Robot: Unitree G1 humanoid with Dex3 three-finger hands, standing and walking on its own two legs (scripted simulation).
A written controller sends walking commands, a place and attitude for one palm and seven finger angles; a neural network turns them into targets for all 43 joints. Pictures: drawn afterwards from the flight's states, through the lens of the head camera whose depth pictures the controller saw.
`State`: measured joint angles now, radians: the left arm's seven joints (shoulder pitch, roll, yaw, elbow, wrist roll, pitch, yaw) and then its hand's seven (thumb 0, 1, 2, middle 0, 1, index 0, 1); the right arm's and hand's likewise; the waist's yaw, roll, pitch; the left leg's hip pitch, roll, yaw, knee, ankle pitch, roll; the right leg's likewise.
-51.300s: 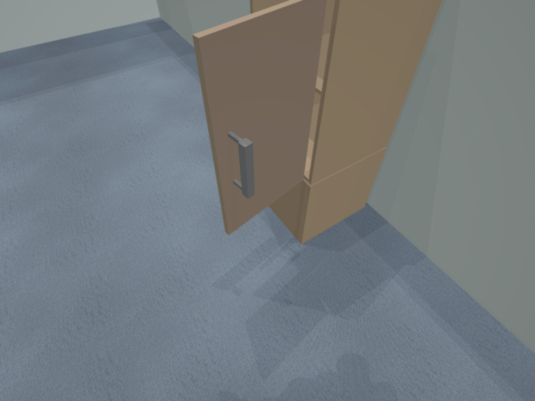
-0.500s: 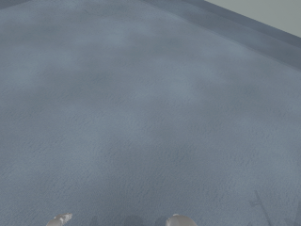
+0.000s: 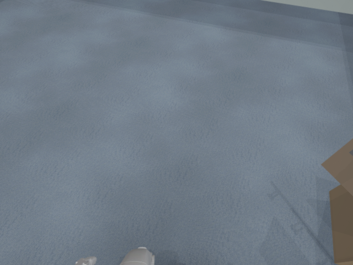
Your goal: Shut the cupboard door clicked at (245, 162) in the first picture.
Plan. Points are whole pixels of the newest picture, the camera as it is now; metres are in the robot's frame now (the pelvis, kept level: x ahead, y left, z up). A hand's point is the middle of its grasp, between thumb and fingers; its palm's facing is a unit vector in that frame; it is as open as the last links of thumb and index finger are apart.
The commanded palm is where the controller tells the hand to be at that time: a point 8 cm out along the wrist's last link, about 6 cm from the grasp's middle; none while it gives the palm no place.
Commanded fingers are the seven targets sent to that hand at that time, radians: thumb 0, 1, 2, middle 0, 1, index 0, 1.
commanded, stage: turn to face it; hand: left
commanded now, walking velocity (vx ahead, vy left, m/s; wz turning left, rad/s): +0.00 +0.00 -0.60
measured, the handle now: out of the picture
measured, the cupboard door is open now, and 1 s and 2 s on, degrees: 47 47 47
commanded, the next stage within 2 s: take the last steps up to it in 1.64 s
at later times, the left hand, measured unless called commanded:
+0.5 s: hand (114, 239) +0.19 +0.18 -0.16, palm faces -0.31 -0.92 -0.24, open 7.4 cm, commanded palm none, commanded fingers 0.00 0.90 0.90 -0.20 -0.30 -0.20 -0.30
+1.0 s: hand (129, 227) +0.23 +0.15 -0.18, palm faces -0.54 -0.82 -0.20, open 7.4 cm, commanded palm none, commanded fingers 0.00 0.90 0.90 -0.20 -0.30 -0.20 -0.30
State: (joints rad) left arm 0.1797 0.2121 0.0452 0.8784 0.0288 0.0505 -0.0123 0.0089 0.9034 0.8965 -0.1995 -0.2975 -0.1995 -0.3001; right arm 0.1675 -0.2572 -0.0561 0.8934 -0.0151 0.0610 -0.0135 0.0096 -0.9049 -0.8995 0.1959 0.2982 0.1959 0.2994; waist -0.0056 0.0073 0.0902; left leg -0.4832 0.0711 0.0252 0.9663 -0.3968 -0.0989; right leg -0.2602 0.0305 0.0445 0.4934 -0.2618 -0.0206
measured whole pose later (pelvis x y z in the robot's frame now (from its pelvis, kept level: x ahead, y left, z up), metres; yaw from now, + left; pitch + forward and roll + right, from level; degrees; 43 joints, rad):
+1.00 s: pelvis +0.05 +0.02 +0.00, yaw -35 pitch +2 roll -1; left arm 0.19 0.27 0.07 0.91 0.02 0.08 -0.02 0.01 0.91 0.90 -0.20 -0.30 -0.20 -0.30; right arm 0.17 -0.21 -0.01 0.86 -0.03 0.01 -0.02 0.01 -0.90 -0.90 0.20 0.30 0.20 0.30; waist 0.02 -0.05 0.07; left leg -0.30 0.06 0.09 0.57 -0.31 0.02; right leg -0.44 0.06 0.07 0.95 -0.50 0.03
